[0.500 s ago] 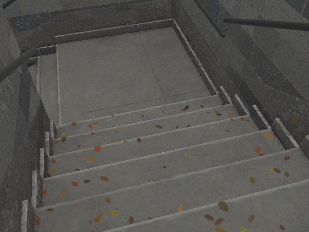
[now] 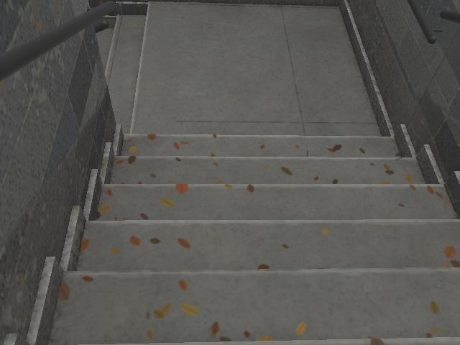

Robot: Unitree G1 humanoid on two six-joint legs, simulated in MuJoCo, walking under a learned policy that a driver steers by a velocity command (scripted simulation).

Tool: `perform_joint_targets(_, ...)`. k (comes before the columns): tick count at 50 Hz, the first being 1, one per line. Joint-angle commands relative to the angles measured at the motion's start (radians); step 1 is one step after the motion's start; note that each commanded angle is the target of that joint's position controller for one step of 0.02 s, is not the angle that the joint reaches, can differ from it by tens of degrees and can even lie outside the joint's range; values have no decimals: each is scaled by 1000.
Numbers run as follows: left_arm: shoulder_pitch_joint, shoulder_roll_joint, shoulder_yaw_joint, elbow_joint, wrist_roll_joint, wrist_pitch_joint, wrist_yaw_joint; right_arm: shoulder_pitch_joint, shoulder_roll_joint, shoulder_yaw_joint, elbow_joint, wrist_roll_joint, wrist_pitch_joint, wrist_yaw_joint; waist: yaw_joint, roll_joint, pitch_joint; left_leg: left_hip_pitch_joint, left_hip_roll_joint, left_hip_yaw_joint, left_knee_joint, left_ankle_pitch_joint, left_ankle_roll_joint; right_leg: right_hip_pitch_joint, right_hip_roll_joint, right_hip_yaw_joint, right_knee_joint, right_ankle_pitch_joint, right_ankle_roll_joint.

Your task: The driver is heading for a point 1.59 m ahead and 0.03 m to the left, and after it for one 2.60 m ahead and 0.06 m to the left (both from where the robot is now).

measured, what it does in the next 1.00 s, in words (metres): steps on the spot: right foot, then left foot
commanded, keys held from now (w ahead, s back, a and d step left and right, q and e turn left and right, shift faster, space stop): q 0.34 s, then e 0.66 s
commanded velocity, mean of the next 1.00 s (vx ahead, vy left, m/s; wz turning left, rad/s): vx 0.03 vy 0.00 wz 0.06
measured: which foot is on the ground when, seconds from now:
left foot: down 0.00-0.56, up 0.58-0.82, down 0.84-1.00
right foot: up 0.00-0.46, down 0.48-0.88, up 0.90-1.00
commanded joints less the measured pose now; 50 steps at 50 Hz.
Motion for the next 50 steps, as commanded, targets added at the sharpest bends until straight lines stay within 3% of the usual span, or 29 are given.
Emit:
perform_joint_targets(1, 147, 85, 22, -18, 0, 5, 3, 54, -135, -40, -101, 22, 0, -30, 41, 120, -231, 95, 245, -250, 15, 1058, 36, 129, 39, -36, -59, 263, 9)
perform_joint_targets(4, 32, 96, 25, -70, 3, 15, 9, 61, -149, -56, -160, 20, 28, -41, 14, 94, -185, 141, 249, -380, 13, 809, 16, 21, 24, 3, -62, 180, 25)
perform_joint_targets(5, 38, 90, 27, -70, 0, 19, 8, 47, -159, -62, -175, -2, 42, -33, 24, 101, -179, 142, 249, -405, 25, 779, 21, 20, 19, 11, -42, 150, 24)
perform_joint_targets(7, -6, 96, 28, -103, 2, 20, 2, 65, -156, -65, -197, -10, 49, -36, 5, 90, -156, 175, 252, -474, 16, 732, 40, -9, 17, 30, -35, 53, 35)
perform_joint_targets(8, -15, 102, 29, -113, 1, 26, 1, 67, -166, -69, -205, -26, 54, -35, 1, 97, -162, 208, 253, -501, 28, 750, 51, -23, 21, 39, -41, 17, 30)
perform_joint_targets(11, -40, 115, 29, -133, 5, 21, -7, 53, -176, -75, -238, -29, 50, -37, -12, 77, -157, 248, 270, -565, 3, 700, 83, -11, 41, 64, -60, -59, 23)
perform_joint_targets(14, -68, 110, 16, -167, -13, 8, -17, 78, -180, -79, -230, -17, 67, -39, -40, 106, -125, 246, 234, -564, -46, 596, 70, 65, 72, 49, -245, -199, 38)
perform_joint_targets(17, -45, 145, 18, -191, -35, -5, -30, 1, -217, -86, -254, -27, 80, -18, -36, 95, -147, 208, 222, -541, -61, 691, 64, 220, 96, 31, -323, -219, 37)
perform_joint_targets(20, 0, 143, 14, -198, -50, 0, -37, -38, -180, -69, -259, -37, 100, -4, -36, 74, -149, 178, 226, -504, -104, 543, 72, 347, 80, 33, -514, -318, 20)
perform_joint_targets(22, 58, 112, 4, -178, -57, 16, -38, -93, -146, -51, -270, -44, 102, 8, -14, 66, -157, 75, 202, -479, -154, 267, 48, 558, 81, 5, -711, -237, -13)
perform_joint_targets(23, 113, 85, -1, -161, -49, 22, -32, -99, -138, -42, -260, -37, 101, 8, 18, 46, -142, -18, 179, -466, -179, 124, 19, 709, 83, -13, -863, -122, -29)
perform_joint_targets(24, 124, 93, -1, -154, -34, 19, -22, -43, -113, -33, -232, -36, 93, 9, 1, -5, -128, -104, 142, -439, -163, -78, -25, 833, 37, 51, -942, -79, -41)
perform_joint_targets(25, 147, 111, -9, -155, -21, 6, -16, 50, -71, -26, -188, -23, 81, 5, -15, -97, -158, -137, 95, -354, -43, -266, -70, 921, -127, 242, -1000, -36, -75)
perform_joint_targets(26, 162, 147, -16, -141, -13, -1, -20, -39, -157, -46, -207, -9, 79, 3, 6, -137, -86, -135, 46, -230, -94, -260, -74, 757, -252, 432, -1059, 129, -164)
perform_joint_targets(27, 123, 135, -20, -132, -24, -11, -31, -95, -173, -46, -205, -15, 76, 4, -17, -92, -54, -22, 97, -186, -128, -176, -83, 677, -228, 431, -1078, 123, -186)
perform_joint_targets(28, 83, 145, -16, -129, -39, -21, -40, -147, -147, -37, -201, -9, 72, 7, -22, -84, -40, 75, 108, -167, -165, -49, -90, 611, -160, 357, -1066, 79, -158)
perform_joint_targets(29, 88, 181, -3, -132, -37, -23, -47, -188, -144, -37, -207, -11, 68, 7, -8, -98, -51, 124, 92, -151, -143, -2, -91, 592, -110, 331, -1045, 89, -135)
perform_joint_targets(30, 76, 214, 8, -138, -39, -24, -47, -196, -151, -40, -222, -22, 66, 16, -18, -97, -62, 129, 94, -130, -122, 4, -102, 592, -110, 340, -1034, 120, -142)
perform_joint_targets(33, 118, 224, 28, -149, -49, -22, -62, -155, -157, -40, -205, -15, 64, 6, -7, -118, -82, 83, 103, -67, -52, -75, -134, 630, -103, 369, -1004, 253, -161)
perform_joint_targets(38, 194, 244, 56, -154, -28, -14, -70, -160, -140, -43, -237, -1, 47, -6, 32, -122, -137, -50, 88, 9, 12, -278, -161, 777, -95, 412, -900, 507, -209)
perform_joint_targets(40, 166, 251, 69, -171, -36, -6, -67, -136, -146, -47, -242, 8, 37, -15, 17, -115, -170, 11, 100, 21, -77, -196, -153, 769, -73, 426, -867, 461, -188)
perform_joint_targets(42, 134, 235, 70, -196, -45, 10, -67, -105, -136, -47, -249, -8, 39, -17, 0, -91, -180, 171, 117, 28, -123, -126, -140, 613, -36, 406, -840, 358, -151)
perform_joint_targets(43, 102, 213, 68, -216, -55, 16, -73, -106, -160, -50, -261, -19, 43, -13, -6, -23, -178, 238, 143, -8, -84, -75, -112, 507, 5, 365, -799, 292, -128)
perform_joint_targets(44, 71, 194, 66, -251, -67, 17, -76, -88, -210, -61, -264, -38, 50, -11, -21, 99, -168, 295, 241, -114, -112, 65, -64, 369, 80, 279, -702, 115, -100)
perform_joint_targets(45, 82, 176, 60, -276, -62, 22, -71, -58, -271, -73, -256, -48, 53, -9, -26, 257, -141, 344, 426, -270, -158, 320, 37, 220, 179, 138, -562, -212, -77)
perform_joint_targets(46, 84, 206, 71, -269, -34, 27, -68, -46, -245, -62, -261, -41, 47, -5, -36, 256, -124, 341, 535, -328, -148, 553, 134, 156, 165, 47, -387, -457, -65)
perform_joint_targets(47, 78, 221, 81, -260, -20, 31, -66, -15, -218, -53, -263, -36, 42, -5, -42, 155, -112, 328, 554, -306, -140, 658, 180, 122, 133, 27, -231, -472, -51)
perform_joint_targets(48, 88, 210, 80, -250, -20, 35, -66, -38, -201, -47, -268, -38, 42, -7, -15, 92, -99, 282, 533, -251, -130, 689, 177, 128, 106, 19, -150, -416, -34)
perform_joint_targets(50, 113, 181, 69, -237, -26, 48, -77, -95, -203, -46, -275, -44, 46, -9, 26, 112, -91, 208, 436, -99, -103, 749, 115, 185, 94, -20, -145, -306, -14)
